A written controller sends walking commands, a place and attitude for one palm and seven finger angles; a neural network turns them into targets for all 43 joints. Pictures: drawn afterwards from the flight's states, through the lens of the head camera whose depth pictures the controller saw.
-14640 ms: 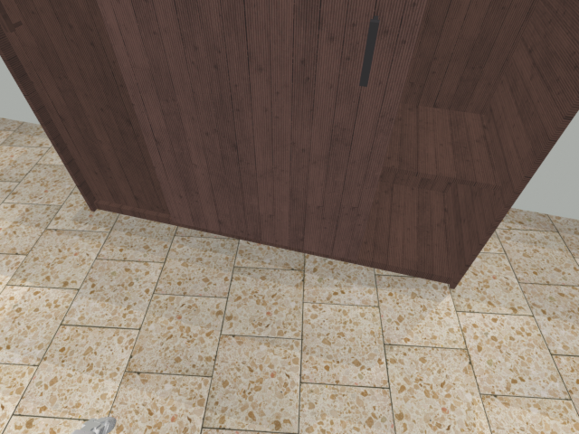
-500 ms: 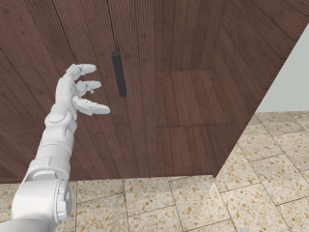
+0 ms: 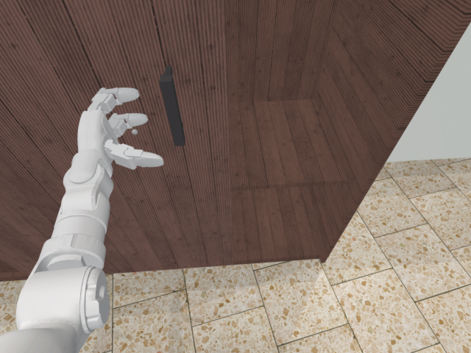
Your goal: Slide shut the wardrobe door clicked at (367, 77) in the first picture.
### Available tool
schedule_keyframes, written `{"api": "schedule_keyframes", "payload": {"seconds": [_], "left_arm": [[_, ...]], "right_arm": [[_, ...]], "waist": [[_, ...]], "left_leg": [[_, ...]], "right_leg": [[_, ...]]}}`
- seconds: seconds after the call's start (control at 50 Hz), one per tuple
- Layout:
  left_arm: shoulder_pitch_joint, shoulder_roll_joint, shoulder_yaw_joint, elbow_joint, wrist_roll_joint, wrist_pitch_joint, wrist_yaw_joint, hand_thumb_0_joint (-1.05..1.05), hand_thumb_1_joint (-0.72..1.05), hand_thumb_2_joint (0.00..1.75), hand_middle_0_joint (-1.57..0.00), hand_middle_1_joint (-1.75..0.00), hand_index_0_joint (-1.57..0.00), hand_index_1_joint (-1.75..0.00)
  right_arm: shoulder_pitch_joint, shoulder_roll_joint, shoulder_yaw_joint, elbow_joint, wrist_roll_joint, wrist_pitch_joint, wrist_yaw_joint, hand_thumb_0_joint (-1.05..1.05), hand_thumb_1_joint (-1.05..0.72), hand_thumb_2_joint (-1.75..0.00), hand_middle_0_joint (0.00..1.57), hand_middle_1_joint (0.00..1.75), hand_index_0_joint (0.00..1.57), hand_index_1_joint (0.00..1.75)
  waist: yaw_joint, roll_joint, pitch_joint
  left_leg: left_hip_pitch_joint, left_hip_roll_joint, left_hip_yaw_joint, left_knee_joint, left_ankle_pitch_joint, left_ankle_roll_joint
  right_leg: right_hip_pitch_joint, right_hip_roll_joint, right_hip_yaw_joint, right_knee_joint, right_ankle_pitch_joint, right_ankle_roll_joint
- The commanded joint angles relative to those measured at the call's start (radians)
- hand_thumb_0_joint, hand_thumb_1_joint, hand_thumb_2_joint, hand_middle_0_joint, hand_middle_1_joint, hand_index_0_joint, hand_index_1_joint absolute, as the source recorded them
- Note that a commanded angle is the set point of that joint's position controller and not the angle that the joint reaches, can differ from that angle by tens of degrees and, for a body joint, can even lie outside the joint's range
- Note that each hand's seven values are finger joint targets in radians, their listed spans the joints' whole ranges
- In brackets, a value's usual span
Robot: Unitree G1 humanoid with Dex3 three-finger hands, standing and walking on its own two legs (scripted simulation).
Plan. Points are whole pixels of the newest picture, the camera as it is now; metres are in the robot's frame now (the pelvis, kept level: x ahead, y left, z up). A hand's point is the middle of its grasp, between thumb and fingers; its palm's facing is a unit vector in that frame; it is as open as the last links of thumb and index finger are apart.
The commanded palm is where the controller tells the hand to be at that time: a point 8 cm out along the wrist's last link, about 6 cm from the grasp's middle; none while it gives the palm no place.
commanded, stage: feel for the door with the fingertips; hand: left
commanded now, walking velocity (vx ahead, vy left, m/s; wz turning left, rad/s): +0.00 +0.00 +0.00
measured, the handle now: (174, 107) +0.52 +0.11 +0.14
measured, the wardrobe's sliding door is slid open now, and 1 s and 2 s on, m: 0.39 0.39 0.39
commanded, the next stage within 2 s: slide the fingers in behind the handle in 0.92 s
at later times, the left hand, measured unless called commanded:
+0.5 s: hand (159, 132) +0.44 +0.13 +0.15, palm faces +0.07 -1.00 +0.02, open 14.0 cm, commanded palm +0.41 +0.18 +0.14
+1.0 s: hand (155, 121) +0.47 +0.14 +0.15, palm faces +0.07 -1.00 +0.01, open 13.7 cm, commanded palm +0.45 +0.19 +0.14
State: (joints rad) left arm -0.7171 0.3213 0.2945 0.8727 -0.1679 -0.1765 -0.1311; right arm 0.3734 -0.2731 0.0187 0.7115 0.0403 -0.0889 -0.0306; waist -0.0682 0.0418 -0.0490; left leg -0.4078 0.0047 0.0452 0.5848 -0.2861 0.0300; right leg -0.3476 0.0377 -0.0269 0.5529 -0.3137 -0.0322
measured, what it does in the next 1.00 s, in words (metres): stands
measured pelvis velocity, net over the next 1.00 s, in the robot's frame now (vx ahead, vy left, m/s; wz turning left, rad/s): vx -0.01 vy -0.01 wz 0.00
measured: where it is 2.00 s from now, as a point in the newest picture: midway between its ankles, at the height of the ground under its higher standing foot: outside the picture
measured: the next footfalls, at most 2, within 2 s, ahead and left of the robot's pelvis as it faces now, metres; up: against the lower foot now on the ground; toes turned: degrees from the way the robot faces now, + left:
none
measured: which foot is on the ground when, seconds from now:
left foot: down 0.00-1.00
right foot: down 0.00-1.00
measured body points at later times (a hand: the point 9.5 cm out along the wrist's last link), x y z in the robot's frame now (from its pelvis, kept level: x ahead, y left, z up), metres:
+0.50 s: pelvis +0.00 -0.01 +0.00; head +0.02 -0.02 +0.45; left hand +0.43 +0.18 +0.15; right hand +0.10 -0.26 -0.12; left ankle +0.00 +0.10 -0.73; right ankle -0.02 -0.10 -0.73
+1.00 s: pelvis -0.01 -0.01 +0.00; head +0.04 -0.03 +0.45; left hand +0.46 +0.19 +0.15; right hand +0.03 -0.28 -0.13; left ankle +0.00 +0.10 -0.73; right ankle -0.02 -0.10 -0.73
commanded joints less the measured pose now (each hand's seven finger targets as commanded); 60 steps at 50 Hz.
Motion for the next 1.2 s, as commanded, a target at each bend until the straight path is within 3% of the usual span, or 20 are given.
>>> {"api": "schedule_keyframes", "payload": {"seconds": [0.0,0.06,0.14,0.22,0.26,0.32,0.38,0.44,0.48,0.56,0.58,0.68,0.72,0.8,0.92,0.96,0.98,1.02,1.1,1.18], "left_arm": [[-0.455,0.210,0.018,-0.216,0.005,-0.039,0.015,0.00,-0.50,0.30,-0.30,-1.20,-0.30,-1.20],[-0.431,0.171,-0.008,-0.249,0.008,-0.023,0.026,0.00,-0.50,0.30,-0.30,-1.20,-0.30,-1.20],[-0.403,0.158,0.005,-0.281,-0.007,-0.017,0.048,0.00,-0.50,0.30,-0.30,-1.20,-0.30,-1.20],[-0.443,0.117,-0.030,-0.320,0.006,-0.017,0.073,0.00,-0.50,0.30,-0.30,-1.20,-0.30,-1.20],[-0.438,0.144,-0.014,-0.342,0.018,-0.021,0.088,0.00,-0.50,0.30,-0.30,-1.20,-0.30,-1.20],[-0.456,0.076,-0.072,-0.361,0.024,-0.023,0.098,0.00,-0.50,0.30,-0.30,-1.20,-0.30,-1.20],[-0.458,0.050,-0.083,-0.372,0.017,-0.020,0.110,0.00,-0.50,0.30,-0.30,-1.20,-0.30,-1.20],[-0.428,0.142,-0.007,-0.297,0.019,-0.004,0.121,0.00,-0.50,0.30,-0.30,-1.20,-0.30,-1.20],[-0.448,0.141,-0.010,-0.288,0.025,0.000,0.121,0.00,-0.50,0.30,-0.30,-1.20,-0.30,-1.20],[-0.495,0.120,-0.041,-0.257,0.039,-0.011,0.119,0.00,-0.50,0.30,-0.30,-1.20,-0.30,-1.20],[-0.533,0.116,-0.048,-0.250,0.035,-0.017,0.116,0.00,-0.50,0.30,-0.30,-1.20,-0.30,-1.20],[-0.606,0.162,-0.016,-0.184,0.023,-0.050,0.093,0.00,-0.50,0.30,-0.30,-1.20,-0.30,-1.20],[-0.586,0.168,-0.010,-0.167,0.025,-0.058,0.084,0.00,-0.50,0.30,-0.30,-1.20,-0.30,-1.20],[-0.601,0.201,0.010,-0.076,0.031,-0.061,0.076,0.00,-0.50,0.30,-0.30,-1.20,-0.30,-1.20],[-0.648,0.256,0.048,-0.054,0.038,-0.081,0.068,0.00,-0.50,0.30,-0.30,-1.20,-0.30,-1.20],[-0.640,0.237,0.035,-0.055,0.043,-0.092,0.066,0.00,-0.50,0.30,-0.30,-1.20,-0.30,-1.20],[-0.680,0.217,0.014,-0.062,0.042,-0.093,0.065,0.00,-0.50,0.30,-0.30,-1.20,-0.30,-1.20],[-0.696,0.246,0.032,-0.019,0.046,-0.087,0.066,0.00,-0.50,0.30,-0.30,-1.20,-0.30,-1.20],[-0.668,0.197,0.005,-0.017,0.046,-0.084,0.065,0.00,-0.50,0.30,-0.30,-1.20,-0.30,-1.20],[-0.677,0.175,-0.008,-0.010,0.043,-0.085,0.079,0.00,-0.50,0.30,-0.30,-1.20,-0.30,-1.20]], "right_arm": [[0.003,-0.130,-0.049,-0.117,0.005,-0.037,-0.005,0.00,-0.90,-0.90,0.20,0.30,0.20,0.30],[-0.004,-0.124,-0.049,-0.130,0.005,-0.033,0.002,0.00,-0.90,-0.90,0.20,0.30,0.20,0.30],[-0.010,-0.125,-0.052,-0.136,0.002,-0.031,0.006,0.00,-0.90,-0.90,0.20,0.30,0.20,0.30],[-0.023,-0.114,-0.051,-0.139,0.002,-0.030,0.009,0.00,-0.90,-0.90,0.20,0.30,0.20,0.30],[-0.027,-0.114,-0.050,-0.139,-0.001,-0.025,0.010,0.00,-0.90,-0.90,0.20,0.30,0.20,0.30],[-0.043,-0.102,-0.048,-0.139,0.002,-0.029,0.011,0.00,-0.90,-0.90,0.20,0.30,0.20,0.30],[-0.049,-0.102,-0.051,-0.137,0.001,-0.029,0.012,0.00,-0.90,-0.90,0.20,0.30,0.20,0.30],[-0.045,-0.113,-0.046,-0.125,-0.001,-0.019,0.004,0.00,-0.90,-0.90,0.20,0.30,0.20,0.30],[-0.050,-0.107,-0.042,-0.130,0.001,-0.016,0.002,0.00,-0.90,-0.90,0.20,0.30,0.20,0.30],[-0.053,-0.101,-0.037,-0.132,0.002,-0.014,0.002,0.00,-0.90,-0.90,0.20,0.30,0.20,0.30],[-0.049,-0.102,-0.037,-0.128,0.002,-0.017,0.000,0.00,-0.90,-0.90,0.20,0.30,0.20,0.30],[-0.022,-0.112,-0.040,-0.109,0.002,-0.022,-0.007,0.00,-0.90,-0.90,0.20,0.30,0.20,0.30],[-0.017,-0.112,-0.040,-0.112,0.001,-0.024,-0.005,0.00,-0.90,-0.90,0.20,0.30,0.20,0.30],[0.009,-0.121,-0.040,-0.099,-0.001,-0.020,-0.004,0.00,-0.90,-0.90,0.20,0.30,0.20,0.30],[0.040,-0.128,-0.044,-0.096,-0.005,-0.019,-0.002,0.00,-0.90,-0.90,0.20,0.30,0.20,0.30],[0.044,-0.126,-0.046,-0.097,-0.007,-0.015,0.001,0.00,-0.90,-0.90,0.20,0.30,0.20,0.30],[0.048,-0.127,-0.046,-0.094,-0.007,-0.016,0.002,0.00,-0.90,-0.90,0.20,0.30,0.20,0.30],[0.063,-0.134,-0.050,-0.081,-0.006,-0.015,0.000,0.00,-0.90,-0.90,0.20,0.30,0.20,0.30],[0.064,-0.130,-0.051,-0.087,-0.008,-0.017,0.005,0.00,-0.90,-0.90,0.20,0.30,0.20,0.30],[0.070,-0.134,-0.052,-0.082,-0.009,-0.020,0.008,0.00,-0.90,-0.90,0.20,0.30,0.20,0.30]], "waist": [[-0.004,0.000,-0.315],[0.000,0.028,-0.323],[0.009,-0.049,-0.330],[-0.003,-0.037,-0.320],[0.004,-0.017,-0.328],[-0.005,0.007,-0.329],[-0.008,-0.017,-0.342],[0.005,-0.090,-0.306],[0.004,-0.092,-0.284],[-0.003,-0.021,-0.270],[-0.018,-0.041,-0.271],[-0.028,-0.052,-0.312],[-0.017,-0.039,-0.332],[-0.032,-0.080,-0.294],[-0.031,-0.044,-0.328],[-0.032,-0.033,-0.334],[-0.054,-0.041,-0.328],[-0.061,-0.050,-0.304],[-0.051,-0.008,-0.325],[-0.063,-0.034,-0.310]], "left_leg": [[0.253,0.002,-0.060,-0.037,0.317,0.013],[0.269,0.002,-0.057,-0.036,0.346,0.012],[0.259,0.005,-0.056,-0.035,0.364,0.013],[0.260,0.001,-0.048,-0.037,0.354,0.014],[0.260,-0.001,-0.046,-0.035,0.358,0.015],[0.287,0.001,-0.049,-0.033,0.352,0.011],[0.297,-0.001,-0.049,-0.031,0.354,0.012],[0.228,-0.005,-0.042,-0.045,0.303,0.015],[0.202,-0.011,-0.035,-0.050,0.279,0.017],[0.206,-0.015,-0.034,-0.047,0.249,0.018],[0.210,-0.014,-0.035,-0.044,0.236,0.019],[0.200,-0.017,-0.034,-0.035,0.217,0.021],[0.190,-0.021,-0.031,-0.035,0.224,0.021],[0.142,-0.021,-0.028,-0.033,0.197,0.025],[0.134,-0.021,-0.027,-0.025,0.204,0.026],[0.143,-0.019,-0.028,-0.022,0.223,0.025],[0.155,-0.016,-0.029,-0.021,0.217,0.027],[0.140,-0.012,-0.034,-0.019,0.191,0.026],[0.172,-0.010,-0.040,-0.019,0.208,0.021],[0.181,-0.002,-0.053,-0.023,0.189,0.020]], "right_leg": [[0.025,-0.001,0.010,-0.060,0.357,0.011],[0.027,-0.001,0.007,-0.058,0.374,0.008],[0.057,0.004,0.005,-0.059,0.403,0.011],[0.055,0.000,0.010,-0.056,0.414,0.015],[0.066,-0.003,0.016,-0.054,0.422,0.014],[0.046,-0.002,0.012,-0.055,0.405,0.012],[0.055,-0.001,0.013,-0.059,0.415,0.013],[0.094,-0.006,0.018,-0.068,0.411,0.018],[0.100,-0.010,0.024,-0.071,0.414,0.022],[0.072,-0.013,0.031,-0.077,0.375,0.016],[0.061,-0.012,0.031,-0.081,0.364,0.019],[0.073,-0.013,0.046,-0.080,0.362,0.023],[0.091,-0.015,0.048,-0.074,0.379,0.022],[0.073,-0.016,0.052,-0.078,0.367,0.030],[0.076,-0.014,0.056,-0.069,0.366,0.027],[0.069,-0.011,0.049,-0.061,0.378,0.026],[0.044,-0.009,0.046,-0.065,0.365,0.029],[0.016,-0.007,0.045,-0.071,0.319,0.029],[-0.003,-0.004,0.034,-0.062,0.305,0.022],[-0.043,0.001,0.022,-0.062,0.255,0.021]]}}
